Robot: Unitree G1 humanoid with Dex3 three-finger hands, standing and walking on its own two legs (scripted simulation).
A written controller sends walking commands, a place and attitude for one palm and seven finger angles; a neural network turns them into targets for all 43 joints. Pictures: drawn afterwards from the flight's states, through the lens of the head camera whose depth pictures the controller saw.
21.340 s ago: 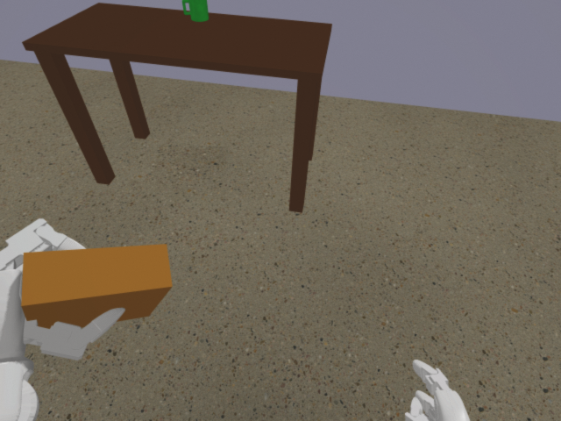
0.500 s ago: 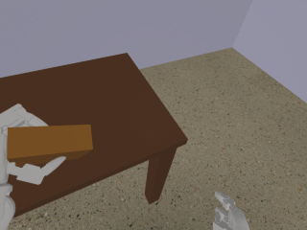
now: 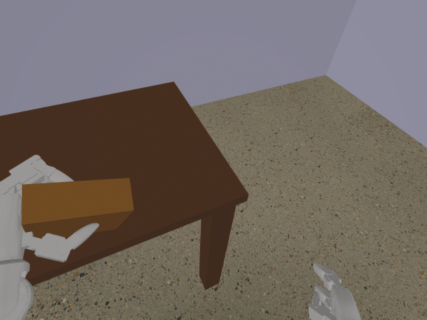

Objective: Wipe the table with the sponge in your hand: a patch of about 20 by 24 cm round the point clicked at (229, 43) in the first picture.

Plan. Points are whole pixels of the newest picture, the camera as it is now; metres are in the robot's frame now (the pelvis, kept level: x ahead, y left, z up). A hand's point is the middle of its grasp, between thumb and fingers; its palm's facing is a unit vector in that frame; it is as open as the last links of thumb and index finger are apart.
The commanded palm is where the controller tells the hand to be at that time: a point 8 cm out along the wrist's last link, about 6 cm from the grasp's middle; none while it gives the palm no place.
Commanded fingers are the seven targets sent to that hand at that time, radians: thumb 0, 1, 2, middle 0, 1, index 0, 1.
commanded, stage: come to a stop and stand still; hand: left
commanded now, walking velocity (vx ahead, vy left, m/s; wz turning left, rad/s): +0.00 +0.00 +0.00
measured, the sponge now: (94, 209) +0.24 +0.21 +0.13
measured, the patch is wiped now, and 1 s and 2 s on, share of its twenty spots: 0.00 0.00 0.00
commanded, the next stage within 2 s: look again from close up in 0.02 s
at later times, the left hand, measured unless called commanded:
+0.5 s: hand (44, 205) +0.23 +0.27 +0.15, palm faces +0.38 -0.84 -0.39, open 9.1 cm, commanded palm +0.17 +0.30 +0.17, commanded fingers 0.00 0.10 1.30 -1.20 -1.60 -1.20 -1.60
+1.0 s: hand out of the picture +0.21 +0.31 +0.17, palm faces +0.43 -0.83 -0.36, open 9.1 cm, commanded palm +0.15 +0.34 +0.17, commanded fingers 0.00 0.10 1.30 -1.20 -1.60 -1.20 -1.60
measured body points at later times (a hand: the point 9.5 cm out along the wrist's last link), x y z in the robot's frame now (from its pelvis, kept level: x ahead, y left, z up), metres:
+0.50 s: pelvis +0.02 +0.01 +0.00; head +0.04 +0.04 +0.44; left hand +0.21 +0.31 +0.17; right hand +0.19 -0.20 -0.08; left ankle +0.00 +0.10 -0.74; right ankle +0.04 -0.10 -0.74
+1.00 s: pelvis +0.00 +0.05 -0.01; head +0.02 +0.09 +0.43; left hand +0.18 +0.35 +0.19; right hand +0.18 -0.16 -0.08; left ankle +0.00 +0.10 -0.74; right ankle +0.03 -0.09 -0.74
